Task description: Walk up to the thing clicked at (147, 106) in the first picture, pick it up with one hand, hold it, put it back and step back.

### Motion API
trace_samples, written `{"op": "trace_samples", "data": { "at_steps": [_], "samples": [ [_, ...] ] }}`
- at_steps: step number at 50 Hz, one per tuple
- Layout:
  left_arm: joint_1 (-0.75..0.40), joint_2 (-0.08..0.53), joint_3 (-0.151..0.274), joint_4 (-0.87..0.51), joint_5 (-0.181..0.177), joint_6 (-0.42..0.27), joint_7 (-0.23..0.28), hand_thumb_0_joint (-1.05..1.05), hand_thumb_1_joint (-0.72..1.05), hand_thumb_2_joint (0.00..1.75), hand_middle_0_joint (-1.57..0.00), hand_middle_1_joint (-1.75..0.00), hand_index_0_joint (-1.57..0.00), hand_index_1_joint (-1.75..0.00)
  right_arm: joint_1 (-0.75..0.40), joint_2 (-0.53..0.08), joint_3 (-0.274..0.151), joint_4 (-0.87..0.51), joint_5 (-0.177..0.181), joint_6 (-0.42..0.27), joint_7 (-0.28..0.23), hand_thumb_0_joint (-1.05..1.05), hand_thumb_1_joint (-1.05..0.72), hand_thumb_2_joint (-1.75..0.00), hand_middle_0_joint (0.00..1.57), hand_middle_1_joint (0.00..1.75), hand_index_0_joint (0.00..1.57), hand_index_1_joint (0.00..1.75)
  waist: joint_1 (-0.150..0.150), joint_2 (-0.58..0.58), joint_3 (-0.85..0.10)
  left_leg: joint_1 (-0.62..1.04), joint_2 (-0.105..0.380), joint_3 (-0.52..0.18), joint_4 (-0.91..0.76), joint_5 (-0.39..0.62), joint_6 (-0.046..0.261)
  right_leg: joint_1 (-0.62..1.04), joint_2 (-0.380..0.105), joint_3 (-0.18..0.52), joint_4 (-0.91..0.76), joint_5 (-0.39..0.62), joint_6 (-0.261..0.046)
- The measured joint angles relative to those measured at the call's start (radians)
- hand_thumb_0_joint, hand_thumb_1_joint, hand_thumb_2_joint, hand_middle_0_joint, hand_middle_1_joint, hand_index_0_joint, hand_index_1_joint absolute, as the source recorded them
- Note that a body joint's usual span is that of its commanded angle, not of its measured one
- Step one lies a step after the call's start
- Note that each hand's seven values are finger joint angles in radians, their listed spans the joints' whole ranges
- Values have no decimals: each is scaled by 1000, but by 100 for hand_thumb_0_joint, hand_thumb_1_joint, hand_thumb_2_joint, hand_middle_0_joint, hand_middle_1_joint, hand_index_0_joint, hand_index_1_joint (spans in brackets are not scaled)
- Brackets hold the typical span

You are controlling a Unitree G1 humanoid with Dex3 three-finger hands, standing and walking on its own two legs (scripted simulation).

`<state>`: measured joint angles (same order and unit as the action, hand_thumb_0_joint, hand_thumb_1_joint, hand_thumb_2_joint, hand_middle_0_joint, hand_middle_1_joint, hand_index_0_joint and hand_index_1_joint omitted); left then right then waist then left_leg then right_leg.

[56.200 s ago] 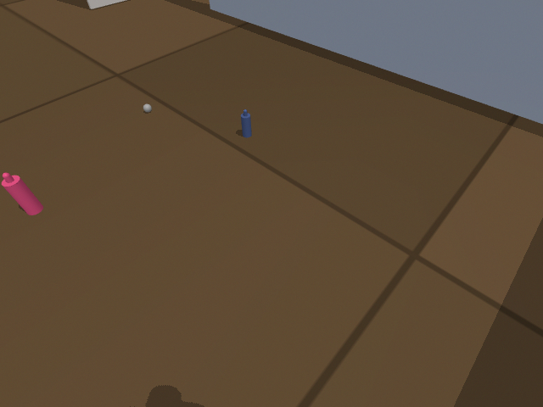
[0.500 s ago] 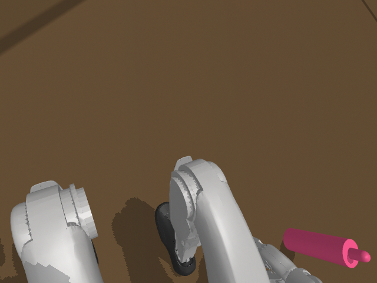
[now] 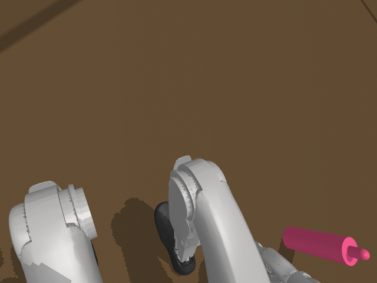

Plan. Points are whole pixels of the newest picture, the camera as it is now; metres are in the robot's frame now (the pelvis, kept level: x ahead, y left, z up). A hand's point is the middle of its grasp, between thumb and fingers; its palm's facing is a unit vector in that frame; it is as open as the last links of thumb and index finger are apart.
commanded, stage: open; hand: left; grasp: from above
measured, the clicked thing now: out of the picture +0.40 +0.36 -0.27
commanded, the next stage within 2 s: withdraw in 0.08 s
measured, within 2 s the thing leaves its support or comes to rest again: neither
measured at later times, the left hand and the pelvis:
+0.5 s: hand out of the picture +0.41 +0.37 -0.19, palm faces -0.29 -0.13 -0.95, open 13.7 cm; pelvis +0.01 +0.00 +0.01, yaw +1 degrees
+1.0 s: hand out of the picture +0.37 +0.36 -0.12, palm faces -0.49 -0.15 -0.86, open 14.0 cm; pelvis -0.01 -0.01 +0.04, yaw +6 degrees
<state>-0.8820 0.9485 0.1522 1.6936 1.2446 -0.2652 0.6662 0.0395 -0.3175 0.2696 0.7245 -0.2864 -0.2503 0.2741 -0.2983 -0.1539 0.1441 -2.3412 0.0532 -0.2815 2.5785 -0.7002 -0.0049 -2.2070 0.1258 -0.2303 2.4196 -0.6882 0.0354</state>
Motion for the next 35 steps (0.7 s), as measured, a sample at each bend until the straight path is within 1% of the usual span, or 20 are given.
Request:
{"op": "trace_samples", "data": {
  "at_steps": [10,12,15,18,20,22,24,26,29,32,35],
  "samples": [
    [-10,1,-13,10,0,7,-3,0,-36,86,-17,-92,-18,-90,4,-5,2,-6,3,-10,2,0,-89,-89,21,30,20,30,-3,-9,1,-1,2,4,0,5,3,-2,1,3,1,6,3],
    [-10,2,-3,4,1,6,1,0,-37,87,-16,-93,-17,-91,4,-5,2,-6,4,-13,1,0,-89,-89,21,30,20,30,-4,-11,2,-1,2,3,1,5,3,-2,1,2,1,6,3],
    [-3,-1,-6,-17,3,11,-3,0,-38,88,-14,-94,-16,-92,7,-5,-1,-5,3,-14,2,0,-89,-89,21,30,20,30,-1,-10,0,-2,0,2,0,3,1,-2,1,2,0,3,1],
    [22,-13,11,-81,9,12,-18,0,-40,90,-13,-95,-15,-93,16,-5,-9,-4,9,-13,5,0,-89,-89,21,30,20,30,7,-1,-11,-4,-2,2,-1,-2,-2,-3,-2,2,0,-4,-2],
    [49,-26,28,-148,11,16,-33,0,-41,90,-13,-96,-14,-93,23,-3,-24,-2,13,-10,8,0,-89,-89,21,30,20,30,16,10,-23,-3,-3,5,-4,-6,-4,-3,-4,3,1,-10,-4],
    [79,-47,31,-228,-1,26,-53,0,-41,91,-13,-96,-14,-93,34,1,-46,0,24,-4,12,0,-90,-89,21,30,20,30,31,26,-44,-4,-5,9,-8,-9,-7,-5,-8,6,1,-16,-8],
    [106,-78,23,-308,-19,41,-78,0,-42,92,-12,-96,-14,-93,45,5,-73,6,40,7,16,0,-90,-89,21,30,20,30,51,49,-76,-7,-8,17,-17,-11,-8,-8,-13,12,-1,-23,-11],
    [126,-114,2,-374,-41,64,-106,0,-43,92,-12,-96,-13,-94,54,11,-103,14,60,23,20,0,-90,-89,21,30,20,30,74,78,-116,-9,-9,29,-32,-10,-8,-10,-18,20,-8,-29,-14],
    [128,-164,-51,-417,-76,108,-156,0,-44,93,-11,-96,-12,-94,56,19,-142,23,97,54,19,0,-90,-89,21,30,20,30,109,118,-175,-4,-7,55,-68,-3,-2,-11,-23,41,-29,-30,-15],
    [116,-199,-108,-433,-112,149,-228,0,-45,94,-10,-96,-11,-95,50,23,-172,12,131,86,10,0,-90,-89,21,30,20,30,134,149,-206,20,-2,84,-114,10,5,5,-26,64,-60,-22,-15],
    [90,-223,-155,-429,-151,168,-305,0,-46,95,-10,-97,-10,-96,46,25,-187,-9,156,113,-6,0,-90,-90,21,30,20,30,148,163,-214,54,2,110,-163,28,8,29,-28,85,-93,-8,-17]
  ]
}}
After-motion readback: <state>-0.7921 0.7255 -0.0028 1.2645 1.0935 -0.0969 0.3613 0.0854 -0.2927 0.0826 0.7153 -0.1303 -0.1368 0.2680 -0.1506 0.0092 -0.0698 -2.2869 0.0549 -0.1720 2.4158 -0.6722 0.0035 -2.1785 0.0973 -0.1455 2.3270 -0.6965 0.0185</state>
